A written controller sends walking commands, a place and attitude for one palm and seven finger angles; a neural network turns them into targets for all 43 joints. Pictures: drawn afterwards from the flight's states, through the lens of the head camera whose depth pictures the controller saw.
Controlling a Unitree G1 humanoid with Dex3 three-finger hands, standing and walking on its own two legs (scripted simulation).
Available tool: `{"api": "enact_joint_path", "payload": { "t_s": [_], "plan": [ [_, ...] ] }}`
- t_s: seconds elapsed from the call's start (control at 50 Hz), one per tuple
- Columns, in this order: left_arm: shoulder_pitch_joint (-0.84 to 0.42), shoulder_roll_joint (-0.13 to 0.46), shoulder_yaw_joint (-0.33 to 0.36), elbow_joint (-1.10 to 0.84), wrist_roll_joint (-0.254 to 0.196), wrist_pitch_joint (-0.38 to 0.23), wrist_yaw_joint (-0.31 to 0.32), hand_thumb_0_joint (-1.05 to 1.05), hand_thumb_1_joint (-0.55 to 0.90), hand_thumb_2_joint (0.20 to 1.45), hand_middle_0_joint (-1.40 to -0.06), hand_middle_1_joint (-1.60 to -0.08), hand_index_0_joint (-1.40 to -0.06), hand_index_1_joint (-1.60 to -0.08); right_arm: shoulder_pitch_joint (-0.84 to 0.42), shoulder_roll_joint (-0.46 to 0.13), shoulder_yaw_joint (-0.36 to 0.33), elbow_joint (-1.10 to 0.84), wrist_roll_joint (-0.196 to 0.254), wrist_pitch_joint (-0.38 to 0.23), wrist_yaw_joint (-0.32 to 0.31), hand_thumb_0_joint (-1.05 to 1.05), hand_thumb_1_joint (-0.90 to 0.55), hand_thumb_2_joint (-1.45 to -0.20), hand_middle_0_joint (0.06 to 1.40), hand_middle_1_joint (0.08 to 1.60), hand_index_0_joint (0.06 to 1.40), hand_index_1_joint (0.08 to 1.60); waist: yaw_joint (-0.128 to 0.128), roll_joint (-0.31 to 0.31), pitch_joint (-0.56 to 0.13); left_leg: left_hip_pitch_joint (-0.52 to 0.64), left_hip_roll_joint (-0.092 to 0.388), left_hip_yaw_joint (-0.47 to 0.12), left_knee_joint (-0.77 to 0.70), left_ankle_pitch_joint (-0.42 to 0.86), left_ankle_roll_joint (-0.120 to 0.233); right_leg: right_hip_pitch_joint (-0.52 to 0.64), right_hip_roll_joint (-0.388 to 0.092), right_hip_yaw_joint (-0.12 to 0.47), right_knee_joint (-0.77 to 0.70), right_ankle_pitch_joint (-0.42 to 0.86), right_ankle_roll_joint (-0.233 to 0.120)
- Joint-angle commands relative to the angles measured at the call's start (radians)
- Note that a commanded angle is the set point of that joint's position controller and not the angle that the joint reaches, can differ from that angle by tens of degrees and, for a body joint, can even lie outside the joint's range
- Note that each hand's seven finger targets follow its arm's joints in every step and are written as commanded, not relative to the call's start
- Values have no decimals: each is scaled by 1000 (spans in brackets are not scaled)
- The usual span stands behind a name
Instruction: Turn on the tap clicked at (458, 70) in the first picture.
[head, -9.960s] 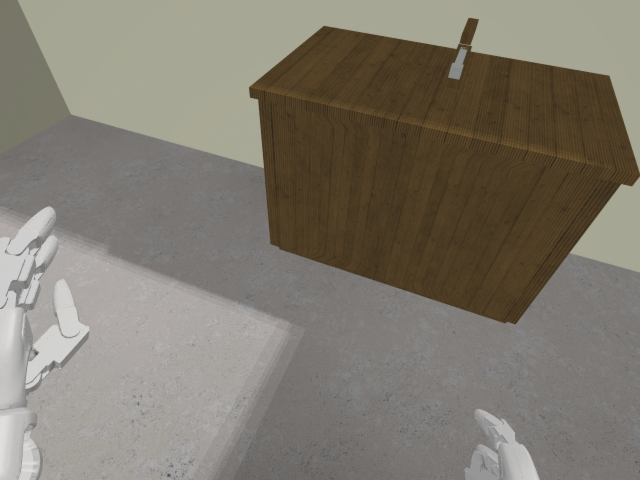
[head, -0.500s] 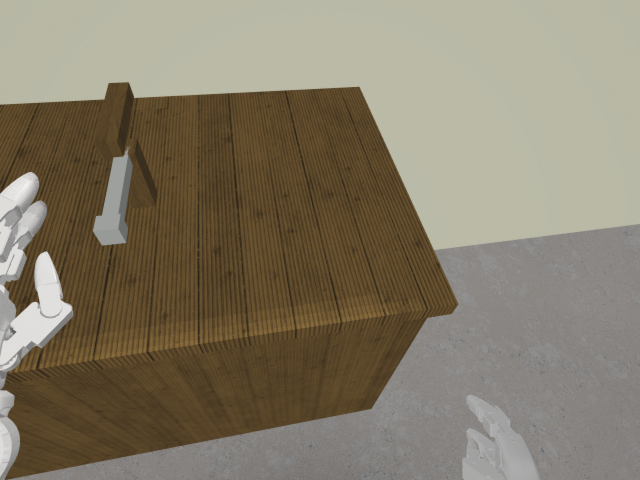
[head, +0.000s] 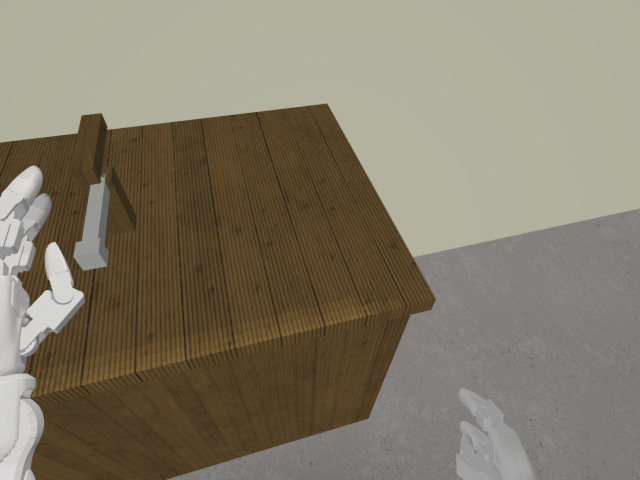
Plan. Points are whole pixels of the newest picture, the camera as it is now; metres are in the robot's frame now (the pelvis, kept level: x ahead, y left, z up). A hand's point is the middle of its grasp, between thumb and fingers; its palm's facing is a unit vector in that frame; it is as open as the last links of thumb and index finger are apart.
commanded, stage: look again from close up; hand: left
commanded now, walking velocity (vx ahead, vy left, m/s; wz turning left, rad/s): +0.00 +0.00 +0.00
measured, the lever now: (91, 254) +0.33 +0.33 +0.09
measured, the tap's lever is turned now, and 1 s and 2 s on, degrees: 0 0 0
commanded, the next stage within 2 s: come to a stop and stand still in 0.12 s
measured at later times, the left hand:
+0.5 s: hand (85, 277) +0.25 +0.26 +0.16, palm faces +0.38 -0.86 -0.35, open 7.4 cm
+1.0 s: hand (75, 306) +0.23 +0.26 +0.16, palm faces +0.39 -0.83 -0.39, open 7.4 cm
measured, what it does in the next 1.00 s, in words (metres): stands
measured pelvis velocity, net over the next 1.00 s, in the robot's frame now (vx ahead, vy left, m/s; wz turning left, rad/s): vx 0.01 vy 0.00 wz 0.00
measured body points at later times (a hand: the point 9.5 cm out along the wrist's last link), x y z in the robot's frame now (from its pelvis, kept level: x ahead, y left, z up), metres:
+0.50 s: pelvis +0.03 +0.01 +0.00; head +0.07 +0.04 +0.45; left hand +0.23 +0.31 +0.18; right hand +0.23 -0.21 -0.06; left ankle +0.02 +0.08 -0.74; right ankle +0.05 -0.12 -0.74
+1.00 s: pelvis +0.01 +0.00 +0.00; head +0.03 +0.02 +0.45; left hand +0.20 +0.30 +0.18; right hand +0.16 -0.23 -0.08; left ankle +0.02 +0.08 -0.74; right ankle +0.05 -0.12 -0.74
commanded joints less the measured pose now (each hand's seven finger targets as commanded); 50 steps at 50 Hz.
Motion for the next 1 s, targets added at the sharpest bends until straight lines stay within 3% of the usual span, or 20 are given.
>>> {"api": "enact_joint_path", "payload": {
  "t_s": [0.0,0.02,0.08,0.22,0.32,0.44,0.56,0.58,0.6,0.62,0.64,0.66,0.72,0.76,0.78,0.82,0.84,0.88,0.92,0.98],
  "plan": [
    [-32,252,156,-215,-7,-61,19,0,900,900,-200,-300,-200,-300,-77,-115,-53,-167,-2,-38,-25,0,-900,-900,200,300,200,300,3,-71,-67,-205,108,-126,-175,-234,-24,181,-48,85,-104,-235,-10],
    [-67,307,204,-275,-7,-66,23,0,900,900,-200,-300,-200,-300,-96,-119,-52,-167,-4,-35,-28,0,-900,-900,200,300,200,300,-2,-21,-83,-184,104,-121,-166,-217,-24,182,-46,81,-99,-220,-13],
    [-49,254,165,-284,-12,-75,14,0,900,900,-200,-300,-200,-300,-80,-108,-51,-164,-9,-44,-34,0,-900,-900,200,300,200,300,-6,73,-118,-152,100,-121,-149,-122,-25,208,-51,80,-77,-112,-23],
    [13,199,112,-329,-11,-63,18,0,900,900,-200,-300,-200,-300,-77,-117,-63,-130,-8,-62,-23,0,-900,-900,200,300,200,300,-13,91,-201,1,105,-97,-70,279,-63,234,-50,48,-21,224,-25],
    [43,205,128,-333,-13,-40,29,0,900,900,-200,-300,-200,-300,-84,-122,-71,-141,-4,-30,-29,0,-900,-900,200,300,200,300,-16,55,-192,27,123,-108,-55,442,-89,223,-46,38,-6,297,-23],
    [38,194,119,-365,-19,-28,25,0,900,900,-200,-300,-200,-300,-87,-114,-66,-165,-13,5,-39,0,-900,-900,200,300,200,300,-18,96,-191,31,152,-121,-81,471,-98,202,-31,24,4,219,-15],
    [41,171,94,-353,-14,-6,28,0,900,900,-200,-300,-200,-300,-91,-115,-66,-175,-13,20,-43,0,-900,-900,200,300,200,300,-20,76,-180,-15,139,-112,-104,261,-84,235,-45,50,-40,195,-20],
    [-1054,988,650,-637,198,-122,24,0,900,900,-200,-300,-200,-300,48,-176,-50,-142,-84,-41,-34,0,-900,-900,200,300,200,300,-25,118,-31,-204,132,-88,-15,265,-26,135,1,58,-28,142,5],
    [-439,319,247,23,62,-64,-23,0,900,900,-200,-300,-200,-300,-64,-9,-10,-110,-26,-39,-33,0,-900,-900,200,300,200,300,-10,81,-214,7,109,-129,-93,343,-48,67,-74,34,-29,89,-69],
    [-180,145,111,29,17,-18,-30,0,900,900,-200,-300,-200,-300,-20,-95,-85,-154,-1,-37,-23,0,-900,-900,200,300,200,300,-6,266,-263,191,127,-90,-72,545,-107,84,-5,40,69,143,-71],
    [-227,173,74,-160,20,-29,-38,0,900,900,-200,-300,-200,-300,8,-115,-91,-178,-15,-31,-10,0,-900,-900,200,300,200,300,-12,305,-285,184,186,-100,-40,618,-93,72,-32,47,93,37,-53],
    [-144,175,73,-207,9,-30,-36,0,900,900,-200,-300,-200,-300,-15,-115,-87,-186,-14,-24,5,0,-900,-900,200,300,200,300,-8,272,-247,141,195,-118,-45,587,-80,88,-34,55,81,16,-46],
    [46,146,65,-265,-9,-16,-15,0,900,900,-200,-300,-200,-300,-73,-116,-71,-197,0,-12,21,0,-900,-900,200,300,200,300,1,45,-186,-40,163,-106,-88,291,-68,215,-39,65,28,128,-35],
    [39,201,117,-253,-10,-16,-3,0,900,900,-200,-300,-200,-300,-80,-126,-72,-197,-4,-3,4,0,-900,-900,200,300,200,300,-1,-87,-142,-105,141,-107,-116,97,-65,219,-50,67,-16,65,-25],
    [27,218,138,-248,-12,-21,1,0,900,900,-200,-300,-200,-300,-86,-127,-72,-197,-5,-2,-10,0,-900,-900,200,300,200,300,-4,-109,-126,-106,129,-108,-125,2,-59,191,-58,83,-44,-5,-26],
    [-24,284,208,-278,-13,-35,11,0,900,900,-200,-300,-200,-300,-111,-127,-65,-191,-5,2,-33,0,-900,-900,200,300,200,300,-9,-37,-97,-93,124,-116,-153,-107,-44,138,-54,99,-72,-122,-25],
    [-33,247,183,-242,-12,-43,6,0,900,900,-200,-300,-200,-300,-105,-121,-60,-190,-10,3,-41,0,-900,-900,200,300,200,300,-13,3,-83,-130,129,-130,-175,-163,-34,144,-54,84,-73,-165,-23],
    [-63,247,172,-258,-5,-53,3,0,900,900,-200,-300,-200,-300,-99,-114,-57,-190,-7,-7,-50,0,-900,-900,200,300,200,300,-11,87,-74,-164,134,-132,-194,-243,-17,175,-48,86,-65,-174,-19],
    [-96,250,164,-306,1,-63,4,0,900,900,-200,-300,-200,-300,-107,-112,-56,-186,-4,-22,-53,0,-900,-900,200,300,200,300,-11,104,-85,-148,126,-127,-185,-250,-11,182,-46,93,-73,-169,-20],
    [-61,198,110,-289,5,-63,4,0,900,900,-200,-300,-200,-300,-78,-117,-61,-169,-9,-43,-51,0,-900,-900,200,300,200,300,-11,63,-97,-93,107,-111,-149,-179,-20,157,-56,107,-117,-168,-26]
  ]
}}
